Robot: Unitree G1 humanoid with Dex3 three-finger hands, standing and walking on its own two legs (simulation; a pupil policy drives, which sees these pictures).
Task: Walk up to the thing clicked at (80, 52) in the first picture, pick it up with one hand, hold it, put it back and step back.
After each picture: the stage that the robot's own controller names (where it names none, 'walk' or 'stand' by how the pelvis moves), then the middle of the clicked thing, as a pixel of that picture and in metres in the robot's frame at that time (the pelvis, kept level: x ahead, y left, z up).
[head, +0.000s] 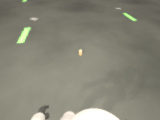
stand; (80, 52) +1.34 +0.19 -0.72
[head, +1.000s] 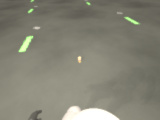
walk; (79, 59) +1.22 +0.28 -0.71
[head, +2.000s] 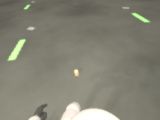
walk; (76, 72) +0.78 +0.27 -0.71
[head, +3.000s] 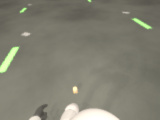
walk; (75, 90) +0.49 +0.22 -0.71
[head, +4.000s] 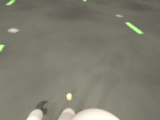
stand; (69, 97) +0.37 +0.20 -0.70
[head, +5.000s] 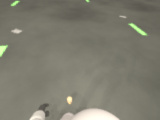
stand; (69, 100) +0.34 +0.19 -0.72
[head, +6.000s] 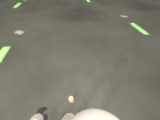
stand; (71, 99) +0.36 +0.19 -0.73
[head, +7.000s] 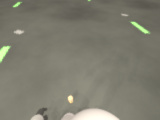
stand; (70, 99) +0.35 +0.20 -0.73
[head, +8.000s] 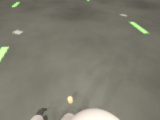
stand; (70, 99) +0.34 +0.20 -0.73
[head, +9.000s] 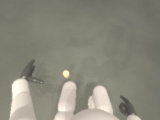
go down; (66, 74) +0.39 +0.20 -0.49
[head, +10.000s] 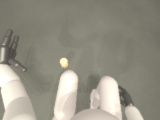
go down; (64, 63) +0.43 +0.23 -0.31
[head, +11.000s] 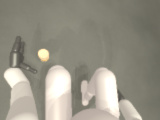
close in; (44, 55) +0.41 +0.26 -0.24
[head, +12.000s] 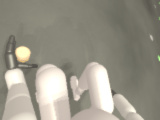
close; (23, 55) +0.41 +0.28 -0.22
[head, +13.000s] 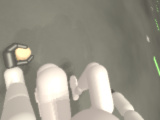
lift; (23, 54) +0.40 +0.28 -0.22
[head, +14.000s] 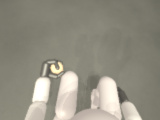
lift; (57, 70) +0.31 +0.23 -0.08
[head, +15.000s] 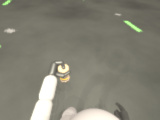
hold; (64, 73) +0.33 +0.17 +0.04
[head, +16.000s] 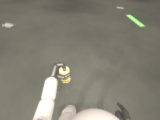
hold; (65, 74) +0.32 +0.17 -0.01
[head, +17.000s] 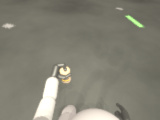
crouch; (65, 75) +0.33 +0.17 -0.01
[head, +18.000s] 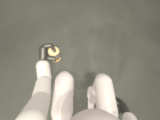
crouch; (54, 54) +0.43 +0.22 -0.10
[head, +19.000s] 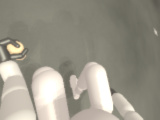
lower; (17, 51) +0.42 +0.29 -0.23
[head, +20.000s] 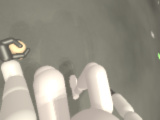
lower; (18, 50) +0.42 +0.29 -0.23
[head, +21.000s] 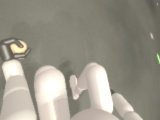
lower; (20, 50) +0.42 +0.29 -0.23
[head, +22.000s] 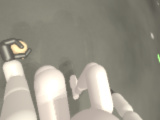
lower; (20, 50) +0.42 +0.29 -0.23
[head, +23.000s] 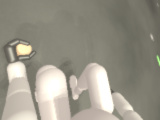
open; (23, 51) +0.41 +0.28 -0.23
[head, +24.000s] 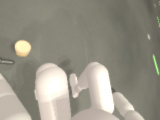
rise; (22, 49) +0.41 +0.28 -0.23
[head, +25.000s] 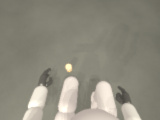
walk; (69, 67) +0.43 +0.20 -0.44
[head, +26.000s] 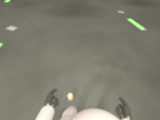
stand; (70, 96) +0.36 +0.18 -0.66
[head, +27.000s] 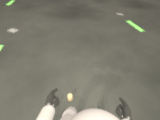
stand; (70, 97) +0.38 +0.18 -0.67
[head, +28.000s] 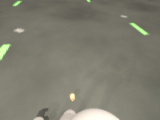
stand; (72, 97) +0.38 +0.17 -0.71
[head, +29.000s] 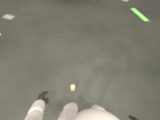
walk; (72, 87) +0.40 +0.14 -0.70
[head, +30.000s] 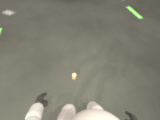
walk; (74, 76) +0.58 +0.14 -0.71
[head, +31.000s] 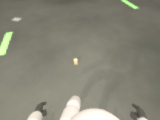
walk; (75, 61) +0.87 +0.27 -0.69
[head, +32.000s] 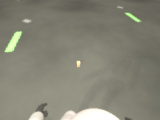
stand; (78, 64) +0.95 +0.19 -0.71
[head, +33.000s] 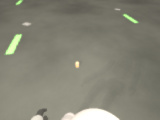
stand; (77, 64) +0.98 +0.22 -0.72
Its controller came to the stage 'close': yes
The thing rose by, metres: 0.71
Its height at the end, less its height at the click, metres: +0.00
